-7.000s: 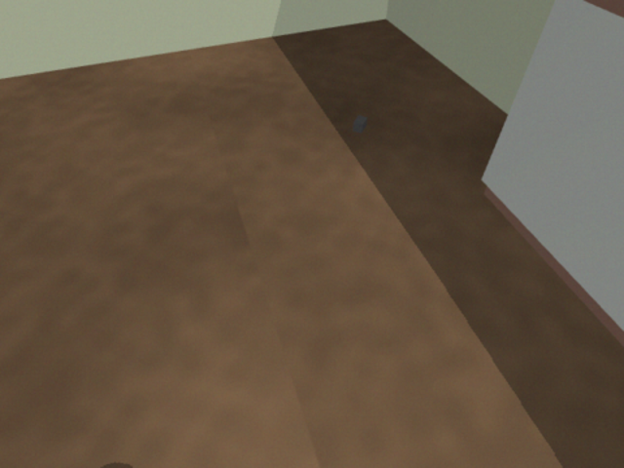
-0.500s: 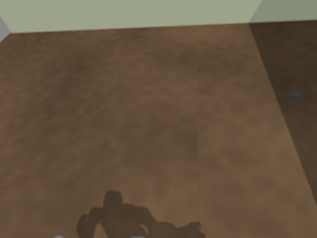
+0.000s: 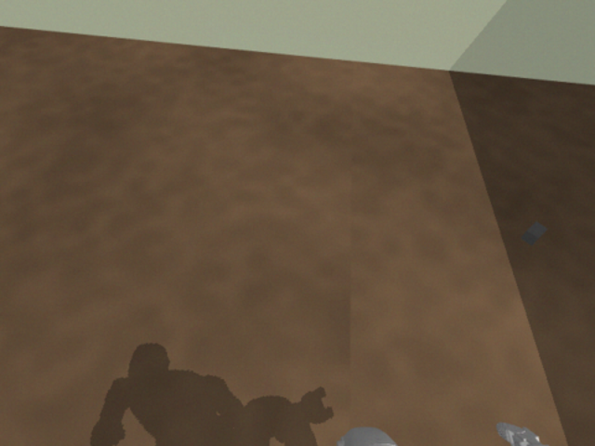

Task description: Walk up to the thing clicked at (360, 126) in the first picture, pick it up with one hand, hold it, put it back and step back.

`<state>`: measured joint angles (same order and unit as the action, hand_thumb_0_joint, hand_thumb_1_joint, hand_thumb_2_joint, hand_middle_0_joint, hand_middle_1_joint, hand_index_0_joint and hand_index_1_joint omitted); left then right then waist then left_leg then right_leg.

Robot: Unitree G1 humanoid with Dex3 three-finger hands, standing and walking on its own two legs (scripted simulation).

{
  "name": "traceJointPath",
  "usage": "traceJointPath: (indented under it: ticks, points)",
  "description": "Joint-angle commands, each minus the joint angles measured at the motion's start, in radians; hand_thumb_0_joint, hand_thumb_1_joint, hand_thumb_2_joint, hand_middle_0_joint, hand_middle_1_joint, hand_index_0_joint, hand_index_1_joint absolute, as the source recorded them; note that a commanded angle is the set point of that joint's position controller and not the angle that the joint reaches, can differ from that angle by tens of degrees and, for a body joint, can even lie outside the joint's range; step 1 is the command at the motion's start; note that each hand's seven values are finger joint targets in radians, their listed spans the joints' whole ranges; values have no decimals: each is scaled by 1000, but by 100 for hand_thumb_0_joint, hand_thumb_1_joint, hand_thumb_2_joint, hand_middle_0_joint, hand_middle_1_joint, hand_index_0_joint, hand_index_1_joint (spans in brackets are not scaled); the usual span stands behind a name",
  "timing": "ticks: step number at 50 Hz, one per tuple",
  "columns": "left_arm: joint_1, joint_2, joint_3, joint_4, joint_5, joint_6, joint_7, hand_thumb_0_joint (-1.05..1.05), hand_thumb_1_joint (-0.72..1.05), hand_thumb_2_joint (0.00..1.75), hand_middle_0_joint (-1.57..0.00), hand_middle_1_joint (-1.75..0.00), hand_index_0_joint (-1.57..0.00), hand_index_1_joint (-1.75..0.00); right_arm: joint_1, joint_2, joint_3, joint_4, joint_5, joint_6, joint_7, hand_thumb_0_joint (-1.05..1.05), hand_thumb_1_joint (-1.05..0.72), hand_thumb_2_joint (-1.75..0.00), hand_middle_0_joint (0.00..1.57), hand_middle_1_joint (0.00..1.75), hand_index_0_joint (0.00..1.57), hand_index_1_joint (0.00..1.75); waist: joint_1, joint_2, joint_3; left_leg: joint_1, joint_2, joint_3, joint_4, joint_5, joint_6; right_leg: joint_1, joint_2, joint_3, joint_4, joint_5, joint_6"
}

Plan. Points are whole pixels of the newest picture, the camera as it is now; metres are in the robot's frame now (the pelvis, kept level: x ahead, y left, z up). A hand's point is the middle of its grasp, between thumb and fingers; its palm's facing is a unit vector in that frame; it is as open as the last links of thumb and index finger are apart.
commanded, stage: walk up
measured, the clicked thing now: (534, 233) +1.02 -1.08 -0.74
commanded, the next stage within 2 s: none
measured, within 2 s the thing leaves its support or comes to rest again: neither
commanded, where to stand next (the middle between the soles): +0.69 -0.02 m, yaw +0 degrees
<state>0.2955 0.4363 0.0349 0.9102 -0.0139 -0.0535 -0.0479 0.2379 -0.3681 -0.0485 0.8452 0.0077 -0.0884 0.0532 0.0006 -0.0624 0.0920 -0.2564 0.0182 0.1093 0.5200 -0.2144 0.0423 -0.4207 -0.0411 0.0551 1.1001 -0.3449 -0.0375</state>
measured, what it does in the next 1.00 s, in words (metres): walks ahead: right foot, then left foot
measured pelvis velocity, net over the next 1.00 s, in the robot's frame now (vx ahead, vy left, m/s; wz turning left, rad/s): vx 0.39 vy -0.02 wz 0.04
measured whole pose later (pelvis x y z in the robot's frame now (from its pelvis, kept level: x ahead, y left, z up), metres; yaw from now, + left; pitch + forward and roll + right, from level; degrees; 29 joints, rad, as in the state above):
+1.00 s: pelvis +0.39 -0.02 +0.00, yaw +2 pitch -3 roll +0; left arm 0.32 0.44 0.04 0.88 -0.01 -0.05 -0.04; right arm 0.27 -0.37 -0.04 0.83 0.00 -0.08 0.05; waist 0.00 -0.06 0.10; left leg -0.22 0.02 0.09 0.50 -0.23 0.04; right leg -0.45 -0.05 0.03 1.04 -0.35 -0.03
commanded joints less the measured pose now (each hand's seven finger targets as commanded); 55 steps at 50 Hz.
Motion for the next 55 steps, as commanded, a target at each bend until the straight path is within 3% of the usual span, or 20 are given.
traceJointPath:
  ticks: [1, 5, 10, 12, 14, 15, 16, 17, 20, 22, 29, 35, 38, 39, 40, 41, 42, 44, 46, 55]
  points:
    - [67, 181, 60, -50, 10, -9, -6, 0, 90, 90, -20, -30, -20, -30, 42, -280, -83, -59, -6, -32, -23, 0, -90, -90, 20, 30, 20, 30, -2, 180, -38, 79, 238, -195, -302, 106, 152, -93, -63, 10, -113, 97, 36]
    - [-54, 168, 65, -93, 23, -10, -29, 0, 90, 90, -20, -30, -20, -30, 47, -304, -88, -56, -11, -31, -15, 0, -90, -90, 20, 30, 20, 30, -27, 199, 20, 93, 235, -168, -340, -43, 182, -133, -94, -49, -320, 163, 50]
    - [-93, 160, 76, -80, 22, -24, -34, 0, 90, 90, -20, -30, -20, -30, 33, -309, -84, -66, -10, -21, -12, 0, -90, -90, 20, 30, 20, 30, -15, 178, -15, 40, 226, -141, -245, 5, 148, 57, -49, -102, -503, 231, 21]
    - [-19, 169, 85, -49, 23, -29, -26, 0, 90, 90, -20, -30, -20, -30, 29, -306, -84, -74, -9, -13, -16, 0, -90, -90, 20, 30, 20, 30, 31, 135, -62, 10, 227, -138, -137, -10, 125, 195, -28, -120, -533, 227, 11]
    - [118, 228, 113, -14, 30, -46, -6, 0, 90, 90, -20, -30, -20, -30, 89, -236, -56, -68, -14, -9, -15, 0, -90, -90, 20, 30, 20, 30, 94, -51, -176, -59, 116, -32, 243, 112, 77, 450, -20, -95, -625, 100, -21]
    - [191, 307, 137, -11, 36, -54, 9, 0, 90, 90, -20, -30, -20, -30, 143, -160, -30, -81, -11, -9, -14, 0, -90, -90, 20, 30, 20, 30, 107, -277, -213, -224, 8, -3, 489, -175, 27, 544, -236, 242, -725, -50, -62]
    - [167, 349, 135, -33, 26, -55, 15, 0, 90, 90, -20, -30, -20, -30, 150, -211, -39, -68, -6, 2, -18, 0, -90, -90, 20, 30, 20, 30, 94, -215, -160, -387, -54, -60, 610, -300, -4, 559, -388, 561, -867, -113, -153]
    - [118, 351, 132, -44, 13, -49, 16, 0, 90, 90, -20, -30, -20, -30, 113, -287, -55, -50, -13, 10, -29, 0, -90, -90, 20, 30, 20, 30, 93, -154, -125, -392, 10, -121, 678, -305, -2, 488, -426, 613, -862, -96, -232]
    - [25, 252, 101, -74, 1, -54, 27, 0, 90, 90, -20, -30, -20, -30, 107, -256, -52, -8, 10, 13, -22, 0, -90, -90, 20, 30, 20, 30, 35, -67, -59, -328, 55, -211, 628, -151, 4, 350, -266, 228, -818, 227, -139]
    - [4, 222, 89, -76, 0, -59, 28, 0, 90, 90, -20, -30, -20, -30, 146, -231, -49, 10, 2, 28, -12, 0, -90, -90, 20, 30, 20, 30, 3, -102, -54, -249, 45, -183, 549, -77, -7, 269, -192, 86, -819, 341, -95]
    - [10, 244, 102, -122, 21, -66, 23, 0, 90, 90, -20, -30, -20, -30, -3, -220, -62, -35, -27, 39, 18, 0, -90, -90, 20, 30, 20, 30, 35, -48, 4, -300, 87, -148, 250, 14, -58, 250, -242, 30, -896, 56, -181]
    - [44, 257, 99, -115, 21, -57, 19, 0, 90, 90, -20, -30, -20, -30, -75, -207, -65, -55, -29, 19, 29, 0, -90, -90, 20, 30, 20, 30, 53, -47, -22, -149, 61, -60, 73, 54, -22, 259, -233, -12, -792, 172, -152]
    - [42, 238, 80, -126, 22, -46, 22, 0, 90, 90, -20, -30, -20, -30, 37, -238, -79, -23, -33, 7, 17, 0, -90, -90, 20, 30, 20, 30, -26, 40, -74, 95, 12, -33, -2, 8, 8, 166, -188, -70, -579, 292, -119]
    - [70, 186, 60, -132, 19, -43, 24, 0, 90, 90, -20, -30, -20, -30, 158, -289, -98, 9, -43, -2, 5, 0, -90, -90, 20, 30, 20, 30, -77, 194, -158, 268, 53, -127, -74, -97, 52, 91, -109, -137, -306, 335, -83]
    - [110, 100, 36, -149, 8, -41, 23, 0, 90, 90, -20, -30, -20, -30, 227, -382, -124, -1, -55, -7, -9, 0, -90, -90, 20, 30, 20, 30, -87, 435, -219, 439, 305, -530, -136, -137, 131, -155, 12, -160, -31, -23, -15]
    - [124, 163, 51, -121, 9, -27, 35, 0, 90, 90, -20, -30, -20, -30, 194, -400, -124, -27, -24, -6, -17, 0, -90, -90, 20, 30, 20, 30, -79, 304, -198, 412, 417, -759, -252, -204, 207, -242, 65, -88, 38, -208, -12]
    - [82, 227, 61, -110, 17, -22, 44, 0, 90, 90, -20, -30, -20, -30, 177, -388, -127, -21, -4, 0, -15, 0, -90, -90, 20, 30, 20, 30, -82, 253, -158, 385, 429, -745, -233, -144, 254, -263, 6, -29, 99, -205, -20]
    - [60, 210, 54, -99, 6, -27, 37, 0, 90, 90, -20, -30, -20, -30, 120, -305, -90, -45, 0, 0, -27, 0, -90, -90, 20, 30, 20, 30, -51, 155, -79, 241, 313, -434, -204, 190, 184, -195, -19, 45, 62, -81, -15]
    - [99, 182, 56, -78, -3, -21, 25, 0, 90, 90, -20, -30, -20, -30, 96, -274, -76, -46, 1, -9, -29, 0, -90, -90, 20, 30, 20, 30, -21, 189, -57, 167, 248, -273, -195, 329, 144, -124, -36, 31, -10, -15, -6]
    - [-11, 153, 65, -103, 21, -18, -7, 0, 90, 90, -20, -30, -20, -30, 48, -305, -86, -96, -17, -8, -20, 0, -90, -90, 20, 30, 20, 30, -22, 222, 13, 38, 249, -170, -257, 53, 189, -32, -77, -74, -394, 150, 37]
